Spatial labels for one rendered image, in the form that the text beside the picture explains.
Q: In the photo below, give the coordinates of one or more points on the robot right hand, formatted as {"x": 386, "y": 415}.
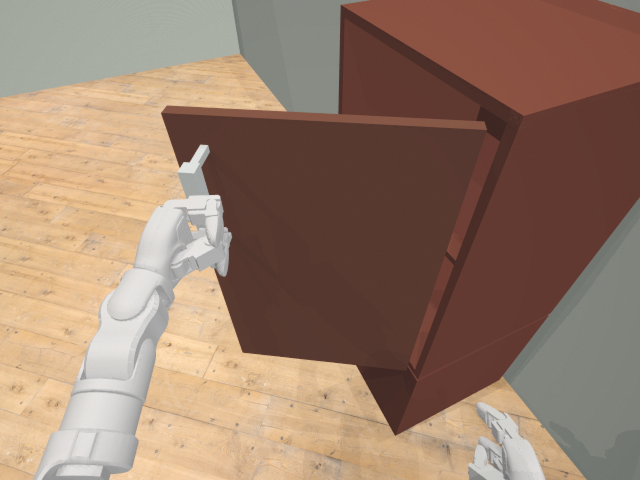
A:
{"x": 515, "y": 461}

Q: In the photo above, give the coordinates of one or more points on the robot left hand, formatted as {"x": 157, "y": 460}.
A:
{"x": 168, "y": 246}

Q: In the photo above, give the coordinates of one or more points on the handle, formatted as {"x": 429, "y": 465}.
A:
{"x": 192, "y": 178}

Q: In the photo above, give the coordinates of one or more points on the cupboard door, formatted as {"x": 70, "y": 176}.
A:
{"x": 340, "y": 224}

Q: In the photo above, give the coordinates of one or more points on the robot left forearm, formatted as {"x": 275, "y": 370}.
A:
{"x": 96, "y": 437}

